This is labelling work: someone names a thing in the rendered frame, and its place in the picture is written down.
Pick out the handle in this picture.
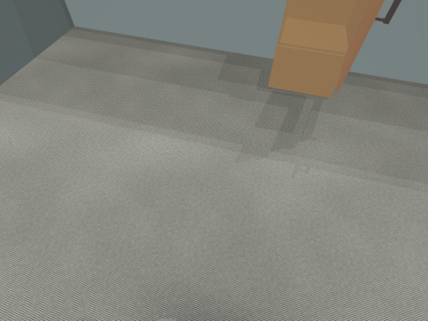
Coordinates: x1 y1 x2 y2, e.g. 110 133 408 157
375 0 401 24

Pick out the cupboard door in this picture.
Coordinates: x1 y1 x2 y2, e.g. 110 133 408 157
335 0 385 92

